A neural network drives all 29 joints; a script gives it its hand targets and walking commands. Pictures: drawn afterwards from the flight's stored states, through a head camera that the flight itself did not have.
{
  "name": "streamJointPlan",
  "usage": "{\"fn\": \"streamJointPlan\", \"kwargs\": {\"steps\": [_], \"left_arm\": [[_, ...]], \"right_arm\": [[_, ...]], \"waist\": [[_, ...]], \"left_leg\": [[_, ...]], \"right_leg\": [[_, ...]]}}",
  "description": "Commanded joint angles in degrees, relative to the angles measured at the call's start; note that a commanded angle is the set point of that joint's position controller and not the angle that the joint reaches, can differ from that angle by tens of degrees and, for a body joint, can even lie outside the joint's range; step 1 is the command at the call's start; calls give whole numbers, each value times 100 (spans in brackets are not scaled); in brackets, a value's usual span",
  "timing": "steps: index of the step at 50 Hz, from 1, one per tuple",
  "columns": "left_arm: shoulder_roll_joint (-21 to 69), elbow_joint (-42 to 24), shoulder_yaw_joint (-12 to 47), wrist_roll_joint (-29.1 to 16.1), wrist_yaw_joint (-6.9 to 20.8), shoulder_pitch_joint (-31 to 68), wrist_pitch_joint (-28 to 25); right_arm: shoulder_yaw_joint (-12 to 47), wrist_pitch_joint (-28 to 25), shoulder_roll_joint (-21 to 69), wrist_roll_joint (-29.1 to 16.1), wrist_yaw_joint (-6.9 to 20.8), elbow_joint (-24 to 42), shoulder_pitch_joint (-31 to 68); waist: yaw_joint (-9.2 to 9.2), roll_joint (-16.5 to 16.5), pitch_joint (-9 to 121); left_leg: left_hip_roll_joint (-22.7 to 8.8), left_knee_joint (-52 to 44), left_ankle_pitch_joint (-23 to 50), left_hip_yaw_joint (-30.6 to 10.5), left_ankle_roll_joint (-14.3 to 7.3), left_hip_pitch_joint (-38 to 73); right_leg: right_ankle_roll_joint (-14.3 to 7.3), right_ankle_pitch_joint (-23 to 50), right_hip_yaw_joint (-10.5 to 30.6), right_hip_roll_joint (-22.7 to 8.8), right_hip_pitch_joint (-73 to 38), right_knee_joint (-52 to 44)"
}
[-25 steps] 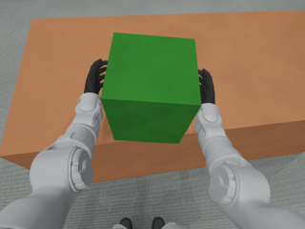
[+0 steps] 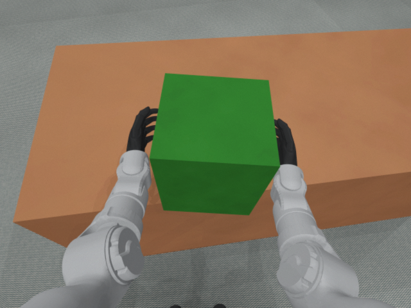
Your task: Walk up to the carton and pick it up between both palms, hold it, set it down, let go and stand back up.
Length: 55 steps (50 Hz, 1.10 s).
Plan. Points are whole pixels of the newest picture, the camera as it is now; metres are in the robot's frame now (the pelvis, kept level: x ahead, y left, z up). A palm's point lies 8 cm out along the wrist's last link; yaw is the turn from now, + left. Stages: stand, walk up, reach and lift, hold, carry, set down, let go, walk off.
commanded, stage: reach and lift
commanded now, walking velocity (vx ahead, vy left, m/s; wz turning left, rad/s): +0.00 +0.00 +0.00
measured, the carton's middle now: (211, 151) +0.43 -0.02 -0.02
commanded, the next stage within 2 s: none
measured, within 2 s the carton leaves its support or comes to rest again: leaves its support in 1.10 s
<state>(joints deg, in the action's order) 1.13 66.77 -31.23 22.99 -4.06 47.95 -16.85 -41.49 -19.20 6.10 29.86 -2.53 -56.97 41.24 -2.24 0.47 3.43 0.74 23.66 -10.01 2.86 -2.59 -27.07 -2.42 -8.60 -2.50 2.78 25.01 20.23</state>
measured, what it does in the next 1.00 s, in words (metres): stands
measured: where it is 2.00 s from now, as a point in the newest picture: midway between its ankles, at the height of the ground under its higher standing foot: outside the picture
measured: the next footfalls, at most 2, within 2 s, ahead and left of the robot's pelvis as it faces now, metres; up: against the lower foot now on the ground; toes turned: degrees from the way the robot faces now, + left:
none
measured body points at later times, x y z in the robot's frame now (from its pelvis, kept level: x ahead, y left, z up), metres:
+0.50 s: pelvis +0.00 -0.01 +0.00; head +0.08 +0.01 +0.44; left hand +0.43 +0.13 +0.02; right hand +0.40 -0.17 +0.02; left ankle +0.00 +0.09 -0.74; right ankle +0.00 -0.09 -0.74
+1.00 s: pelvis +0.00 +0.00 +0.00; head +0.08 +0.02 +0.44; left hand +0.43 +0.13 +0.02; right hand +0.40 -0.17 +0.02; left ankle +0.00 +0.09 -0.74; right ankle +0.00 -0.09 -0.74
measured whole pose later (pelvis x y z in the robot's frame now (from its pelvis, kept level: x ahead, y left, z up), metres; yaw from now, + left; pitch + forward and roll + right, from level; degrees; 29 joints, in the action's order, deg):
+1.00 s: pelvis +0.00 +0.00 +0.00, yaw +1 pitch +15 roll -1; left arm 2.1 63.8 -29.8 23.2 -4.0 46.5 -15.5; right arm -41.5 -20.9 6.0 29.8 -2.7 -57.2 40.1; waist -2.6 1.0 5.6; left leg 0.5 21.2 -8.0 2.7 -2.4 -28.7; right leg -2.8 -6.5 -4.6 2.5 25.8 16.8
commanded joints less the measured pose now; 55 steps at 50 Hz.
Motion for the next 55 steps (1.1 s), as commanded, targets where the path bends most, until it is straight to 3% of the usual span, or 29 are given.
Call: {"fn": "streamJointPlan", "kwargs": {"steps": [1,11,19,21,34,47,55], "left_arm": [[2492,-238,1201,334,511,2717,-106],[2600,-287,1207,330,528,2642,-22],[2594,-264,1192,328,610,2570,-26],[2665,-259,1185,310,640,2600,-5],[2794,-218,1234,372,615,2644,22],[3107,-354,1577,288,470,2855,-54],[3250,-437,1824,181,429,3115,-362]], "right_arm": [[1570,-402,2555,356,699,-15,2927],[1592,-453,2688,379,676,74,2983],[1740,-465,2916,347,628,84,2906],[1718,-464,2923,386,624,150,2981],[1786,-514,3034,431,608,108,2997],[1877,-819,2873,341,629,120,3344],[2112,-1199,2870,374,559,-56,3515]], "waist": [[-26,-305,3975],[-34,-217,3856],[-88,-120,3771],[-98,-12,3764],[-42,-113,3861],[-45,-297,4311],[-93,-225,4830]], "left_leg": [[-374,103,2261,15,517,1804],[-358,-22,1845,7,436,1396],[-271,-178,1610,21,329,882],[-273,-263,1427,4,289,896],[-310,-329,1353,24,288,833],[-419,-147,2124,-43,455,1387],[-390,-121,2383,-42,488,1199]], "right_leg": [[181,2607,-237,-311,-1707,226],[181,2651,-195,-371,-2092,213],[298,3364,-116,-478,-2673,357],[310,3209,-143,-471,-2706,322],[246,2944,-143,-478,-2594,197],[85,2771,-287,-360,-2079,51],[112,3476,-246,-351,-2423,195]]}}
